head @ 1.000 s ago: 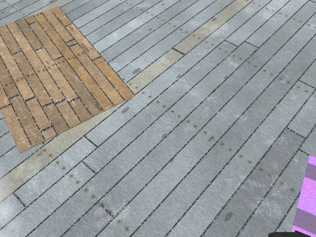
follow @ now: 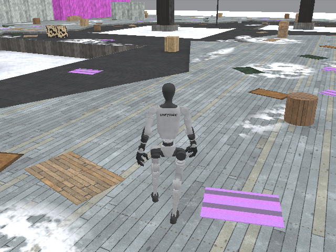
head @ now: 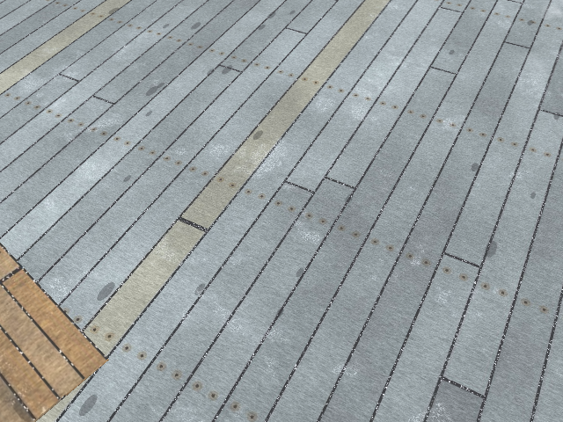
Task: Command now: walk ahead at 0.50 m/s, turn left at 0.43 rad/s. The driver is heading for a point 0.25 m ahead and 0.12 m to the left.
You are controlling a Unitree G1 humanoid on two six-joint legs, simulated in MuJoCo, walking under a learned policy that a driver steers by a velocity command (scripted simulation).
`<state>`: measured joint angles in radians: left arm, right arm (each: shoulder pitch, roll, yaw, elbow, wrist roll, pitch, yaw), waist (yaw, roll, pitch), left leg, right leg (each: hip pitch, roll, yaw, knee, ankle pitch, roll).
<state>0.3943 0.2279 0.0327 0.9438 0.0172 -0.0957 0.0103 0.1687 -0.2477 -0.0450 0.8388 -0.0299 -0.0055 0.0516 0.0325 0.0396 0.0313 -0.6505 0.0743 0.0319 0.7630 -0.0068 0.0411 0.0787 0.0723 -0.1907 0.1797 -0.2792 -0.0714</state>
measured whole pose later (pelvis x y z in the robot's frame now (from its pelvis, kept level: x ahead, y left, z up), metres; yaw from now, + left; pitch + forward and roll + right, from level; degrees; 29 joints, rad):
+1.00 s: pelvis +0.24 -0.01 +0.01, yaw +8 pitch -2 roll +0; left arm 0.25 0.16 0.00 1.11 0.01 -0.01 0.04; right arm 0.28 -0.18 0.00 1.13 -0.01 0.00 -0.04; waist -0.01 0.01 0.03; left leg -0.08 -0.02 0.03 0.36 -0.25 0.02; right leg -0.16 0.03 -0.04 0.37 -0.19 -0.04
